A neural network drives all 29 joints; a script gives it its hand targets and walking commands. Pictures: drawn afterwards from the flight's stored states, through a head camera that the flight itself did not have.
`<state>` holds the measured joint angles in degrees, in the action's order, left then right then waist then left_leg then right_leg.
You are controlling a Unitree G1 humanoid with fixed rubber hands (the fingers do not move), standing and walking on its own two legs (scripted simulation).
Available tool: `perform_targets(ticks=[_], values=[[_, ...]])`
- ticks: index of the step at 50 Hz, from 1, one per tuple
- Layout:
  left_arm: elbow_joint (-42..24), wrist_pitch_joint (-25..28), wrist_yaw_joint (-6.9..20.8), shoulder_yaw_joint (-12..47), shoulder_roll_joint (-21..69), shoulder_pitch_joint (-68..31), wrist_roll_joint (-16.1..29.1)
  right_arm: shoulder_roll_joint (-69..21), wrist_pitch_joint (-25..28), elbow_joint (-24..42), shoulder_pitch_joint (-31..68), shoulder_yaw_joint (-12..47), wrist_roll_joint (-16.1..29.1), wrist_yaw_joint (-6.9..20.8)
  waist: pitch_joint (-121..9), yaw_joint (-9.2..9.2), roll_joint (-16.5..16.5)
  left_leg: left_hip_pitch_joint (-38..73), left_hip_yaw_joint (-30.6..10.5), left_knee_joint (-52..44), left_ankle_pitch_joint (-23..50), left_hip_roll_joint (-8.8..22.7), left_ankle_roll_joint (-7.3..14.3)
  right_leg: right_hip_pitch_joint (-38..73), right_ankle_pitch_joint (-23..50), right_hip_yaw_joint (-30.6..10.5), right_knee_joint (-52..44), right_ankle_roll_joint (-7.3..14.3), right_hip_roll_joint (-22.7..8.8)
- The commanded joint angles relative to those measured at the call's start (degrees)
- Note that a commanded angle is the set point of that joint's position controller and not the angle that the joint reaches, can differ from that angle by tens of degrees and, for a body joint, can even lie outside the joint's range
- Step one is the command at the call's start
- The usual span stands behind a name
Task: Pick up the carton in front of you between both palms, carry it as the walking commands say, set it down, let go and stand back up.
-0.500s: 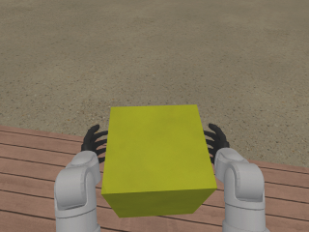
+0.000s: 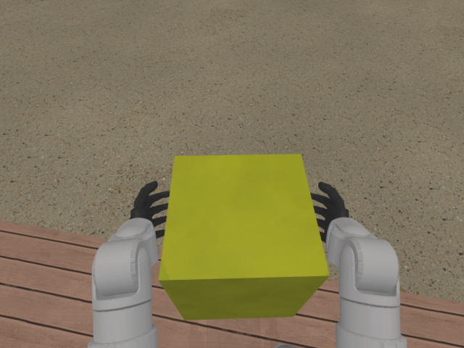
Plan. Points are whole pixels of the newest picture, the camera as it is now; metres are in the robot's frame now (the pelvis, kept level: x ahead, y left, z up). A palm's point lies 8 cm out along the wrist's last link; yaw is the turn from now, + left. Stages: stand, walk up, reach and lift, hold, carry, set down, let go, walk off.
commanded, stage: carry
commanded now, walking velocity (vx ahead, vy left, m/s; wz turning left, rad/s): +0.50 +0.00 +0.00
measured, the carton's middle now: (238, 242) +0.29 +0.01 +0.00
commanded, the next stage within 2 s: none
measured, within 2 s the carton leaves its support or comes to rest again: neither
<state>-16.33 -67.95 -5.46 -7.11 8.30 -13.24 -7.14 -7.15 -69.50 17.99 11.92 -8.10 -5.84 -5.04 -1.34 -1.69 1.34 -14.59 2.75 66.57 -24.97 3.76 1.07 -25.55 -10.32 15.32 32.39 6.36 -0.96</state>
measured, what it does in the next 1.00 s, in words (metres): goes down: left foot, then right foot 0.06 m lower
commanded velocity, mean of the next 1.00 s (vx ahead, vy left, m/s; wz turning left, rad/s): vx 0.50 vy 0.00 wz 0.12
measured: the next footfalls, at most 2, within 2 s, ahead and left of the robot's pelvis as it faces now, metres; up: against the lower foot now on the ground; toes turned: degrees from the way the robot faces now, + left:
left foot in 0.40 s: +0.45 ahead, +0.09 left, +0.00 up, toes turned +5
right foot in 0.88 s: +0.78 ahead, -0.06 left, -0.06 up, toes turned -4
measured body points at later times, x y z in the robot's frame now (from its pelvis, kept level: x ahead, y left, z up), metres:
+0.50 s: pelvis +0.33 +0.03 +0.00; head +0.37 +0.04 +0.44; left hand +0.73 +0.16 +0.09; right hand +0.69 -0.14 +0.10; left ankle +0.41 +0.09 -0.72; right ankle +0.16 -0.08 -0.63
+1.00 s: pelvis +0.68 -0.01 -0.05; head +0.71 -0.02 +0.40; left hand +1.05 +0.14 +0.07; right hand +1.06 -0.16 +0.05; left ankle +0.49 +0.10 -0.65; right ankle +0.74 -0.06 -0.78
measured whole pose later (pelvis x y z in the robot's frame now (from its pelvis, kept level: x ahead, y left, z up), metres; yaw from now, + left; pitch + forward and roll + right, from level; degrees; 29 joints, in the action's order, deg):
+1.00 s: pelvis +0.68 -0.01 -0.05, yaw +2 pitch +4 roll +2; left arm 6.0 -68.0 -6.5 -14.0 1.8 -39.7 -6.2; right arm 0.6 -69.2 -6.5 39.6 -11.1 -1.4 -7.2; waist -0.3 1.2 0.3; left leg -19.7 0.4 73.7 -31.9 -1.8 3.0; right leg -26.4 -12.2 8.1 34.7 6.7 0.6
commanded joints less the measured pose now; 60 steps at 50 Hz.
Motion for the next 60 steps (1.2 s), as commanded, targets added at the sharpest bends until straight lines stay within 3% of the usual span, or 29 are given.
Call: perform_targets(ticks=[1, 3, 7, 11, 16, 18, 19, 20, 21, 22, 23, 24, 25, 27, 32, 35, 37, 40, 42, 44, 45, 46, 47, 48, 49, 51, 53, 55, 60], values=[[-4.4, 0.5, 14.8, 44.6, 50.5, -32.9, 26.8, -50.1, 1.9, 3.5, 34.6, 43.7, 23.6, 13.7, -22.0, -0.05, -2.6, -23.3, -3.8, 8.3, 4.6, 2.2, 2.1, 32.0, 8.8, -28.8, -14.5, 4.9, -18.3], [-3.0, 1.3, 14.9, 45.1, 49.9, -36.8, 27.9, -49.7, 2.9, 0.9, 36.2, 43.2, 22.5, 12.8, -22.4, -0.20, -4.6, -21.5, -2.3, 3.9, 7.1, 1.9, 2.0, 28.1, 7.2, -23.6, -15.2, 3.9, -16.6], [2.3, 1.9, 15.0, 43.3, 47.0, -42.5, 29.5, -46.7, 3.9, -3.5, 42.0, 41.4, 21.2, 10.9, -19.2, -0.23, -7.2, -25.7, 0.5, -7.3, 10.4, 2.1, 0.9, 25.5, 4.6, -18.4, -17.8, 5.9, -15.5], [7.9, 1.2, 13.9, 39.6, 45.3, -48.0, 29.7, -45.3, 3.0, -7.2, 49.3, 39.0, 22.5, 9.9, -16.3, -1.19, -7.6, -26.9, 3.8, -20.1, 17.4, 0.8, 1.1, 27.2, 13.3, -13.8, -15.5, 5.5, -12.9], [15.7, 0.1, 12.7, 34.6, 45.5, -55.9, 28.4, -46.1, 1.5, -14.5, 59.2, 35.5, 24.6, 10.2, -13.6, -1.70, -8.8, -20.4, 7.2, -32.2, 22.2, -2.3, 3.4, 28.9, 21.6, -10.0, -11.4, 2.6, -11.5], [18.4, -0.2, 12.3, 33.1, 46.8, -59.1, 28.3, -47.1, 1.3, -17.4, 62.3, 33.7, 25.3, 10.4, -16.5, 0.19, -9.3, -10.8, 9.5, -35.5, 20.1, -5.1, 4.6, 29.4, 33.0, -6.8, -2.7, 0.6, -10.6], [19.4, -0.4, 12.1, 32.5, 47.6, -60.6, 28.2, -47.4, 1.3, -19.2, 62.7, 32.5, 25.6, 10.5, -20.7, 2.44, -6.6, 0.2, 11.1, -38.1, 19.6, -7.3, 4.5, 26.7, 33.2, -3.6, 7.4, -1.4, -8.4], [20.5, -0.6, 12.0, 31.8, 47.9, -62.3, 28.2, -47.9, 1.3, -20.4, 63.2, 31.2, 25.8, 10.6, -25.3, 4.83, -1.6, 12.9, 1.6, -37.3, 15.4, -0.5, 5.0, 17.7, 19.0, -4.3, 19.3, -2.7, -7.0], [21.4, -0.9, 12.0, 31.4, 50.8, -64.1, 28.7, -46.9, 1.5, -21.7, 65.1, 29.6, 25.2, 10.6, -31.3, 5.88, 11.7, 26.8, -26.6, -40.2, 10.9, 14.6, 13.1, -0.1, 1.2, -7.0, 35.6, -5.2, 0.5], [21.6, -0.8, 11.9, 30.7, 51.3, -65.8, 28.7, -49.4, 1.5, -23.0, 64.9, 29.4, 26.2, 10.8, -30.0, 6.76, 17.4, 31.6, -36.3, -45.8, 17.0, 16.1, 15.5, -12.5, -19.9, -12.8, 43.8, -4.5, 5.2], [21.2, -0.5, 11.5, 30.3, 53.1, -67.5, 28.6, -51.4, 1.6, -21.3, 67.3, 29.8, 27.3, 11.1, -28.8, 5.59, 14.6, 31.9, -30.7, -42.6, 25.5, 15.5, 15.2, -17.0, -19.7, -16.5, 48.1, -2.7, 2.4], [20.8, -0.4, 11.2, 29.9, 54.2, -68.2, 28.4, -54.6, 1.8, -19.5, 69.8, 30.6, 28.5, 11.4, -28.4, 5.79, 6.9, 29.7, -25.8, -41.0, 33.1, 14.2, 13.8, -17.7, -16.2, -17.1, 45.7, -2.1, 0.5], [20.0, -0.2, 10.8, 29.3, 55.6, -68.8, 28.1, -56.6, 2.1, -17.0, 73.1, 31.2, 29.7, 11.6, -27.8, 5.27, 3.1, 26.9, -21.3, -40.9, 37.1, 13.4, 12.1, -16.7, -13.7, -17.2, 41.4, -2.2, -1.1], [17.8, 0.0, 9.8, 29.1, 57.4, -68.4, 27.3, -59.3, 2.2, -12.8, 76.6, 32.1, 31.6, 11.6, -29.1, 4.69, 3.7, 25.2, -16.8, -41.9, 38.5, 12.0, 10.2, -13.7, -11.2, -16.8, 35.1, -3.2, -2.1], [11.7, 0.8, 8.1, 31.2, 57.0, -62.8, 24.3, -59.0, 2.0, -6.7, 71.8, 34.4, 30.7, 11.4, -29.9, 5.62, 4.8, 29.4, -10.1, -40.5, 49.0, 10.2, 11.2, -17.4, -7.9, -13.2, 21.8, -4.3, -0.9], [7.9, 1.1, 7.9, 34.0, 54.3, -61.6, 23.2, -56.2, 2.2, -4.8, 68.7, 36.7, 29.6, 11.6, -28.6, 6.26, 6.2, 30.4, -4.8, -39.1, 53.9, 6.5, 9.4, -16.6, 6.1, -11.3, 14.3, -4.2, -0.1], [7.3, 0.9, 8.3, 35.4, 52.3, -60.9, 23.1, -54.3, 2.2, -6.1, 66.2, 37.7, 28.8, 11.7, -27.4, 7.78, 5.7, 34.3, -3.9, -36.9, 53.3, 4.7, 8.5, -17.9, 13.9, -10.5, 6.6, -4.3, 0.6], [9.4, -0.1, 9.6, 35.3, 49.1, -59.8, 23.1, -51.8, 2.2, -10.1, 63.4, 38.2, 28.0, 11.9, -22.5, 9.18, 3.7, 29.6, -2.3, -34.9, 43.2, 2.7, 7.4, -9.7, 24.9, -9.3, -9.7, -3.3, 1.6], [12.4, -0.8, 10.7, 34.0, 47.2, -59.2, 23.0, -51.2, 2.1, -13.5, 63.2, 38.3, 28.1, 12.2, -20.8, 7.43, 5.2, 24.4, -2.8, -30.7, 42.2, 3.4, 6.7, -1.8, 27.0, -10.0, -11.6, -1.5, 0.8], [16.4, -1.2, 11.5, 31.6, 45.7, -57.0, 22.5, -51.7, 1.6, -16.5, 64.9, 38.1, 28.8, 12.6, -23.6, 0.87, 2.5, 16.2, 0.0, -16.6, 42.6, 1.4, 4.0, 16.0, 24.9, -7.3, -11.5, -1.9, 0.8], [18.2, -1.3, 12.0, 29.7, 44.6, -57.3, 21.9, -51.3, 1.6, -17.9, 66.1, 37.5, 29.3, 12.7, -25.3, -1.58, -2.8, 5.1, 0.2, -5.7, 27.4, -0.6, 3.2, 27.7, 28.5, -11.1, -5.9, -3.3, -4.0], [21.0, -1.7, 12.2, 28.3, 42.9, -55.7, 21.3, -52.3, 1.1, -17.1, 66.4, 37.8, 29.6, 12.4, -29.6, 0.78, -15.0, -12.7, -1.3, 3.9, -8.2, -3.8, 2.5, 44.9, 47.8, -24.9, 6.4, 0.1, -18.1], [22.6, -1.6, 12.3, 27.5, 43.5, -56.4, 22.3, -52.2, 0.4, -19.4, 66.9, 35.9, 28.9, 12.0, -34.3, -1.41, -18.9, -23.6, -4.7, 14.9, -11.8, -6.3, 1.8, 51.6, 28.7, -38.8, 2.2, 7.1, -22.7], [23.1, -1.3, 12.7, 27.0, 45.5, -56.3, 23.2, -52.7, 0.3, -19.0, 68.5, 35.2, 28.8, 11.7, -32.4, -2.38, -17.1, -28.3, -5.1, 16.1, -9.0, -5.4, 2.0, 47.7, 11.0, -44.3, -5.6, 7.7, -22.5], [22.1, -1.2, 13.2, 27.2, 48.4, -58.6, 24.2, -54.3, 0.6, -19.0, 69.3, 34.4, 28.5, 11.4, -27.7, -1.48, -9.0, -29.1, -4.6, 13.4, -4.7, -4.0, 2.1, 42.4, 7.1, -41.3, -9.2, 4.8, -20.8], [17.5, -0.3, 13.7, 29.6, 54.2, -66.0, 27.5, -57.8, 1.5, -17.0, 71.5, 34.6, 28.5, 11.0, -25.7, -0.58, -5.5, -26.5, -4.3, 10.0, 0.7, -1.3, 1.5, 35.6, 19.8, -34.2, -8.4, 3.5, -19.9], [13.9, 0.5, 13.6, 31.1, 57.3, -68.9, 29.9, -60.1, 2.4, -15.5, 70.4, 34.8, 28.2, 10.3, -26.3, -0.18, -5.0, -25.1, -3.6, 6.1, 6.2, -0.4, 1.1, 32.7, 21.8, -25.5, -8.7, 1.2, -16.4], [12.2, 1.1, 13.5, 32.1, 58.2, -67.4, 30.6, -60.6, 3.1, -14.5, 67.4, 35.3, 27.2, 9.3, -26.6, 0.00, -7.6, -28.1, -2.1, 3.6, 8.9, -0.4, 1.1, 34.8, 29.8, -20.1, -7.2, 0.2, -15.1], [9.6, 2.5, 13.8, 35.1, 56.8, -62.3, 30.5, -58.4, 4.8, -12.2, 62.4, 37.6, 24.7, 7.8, -25.1, -0.88, -8.4, -31.1, 3.4, -8.7, 15.8, -2.4, 1.8, 39.5, 41.1, -12.0, -7.1, -1.2, -12.6]])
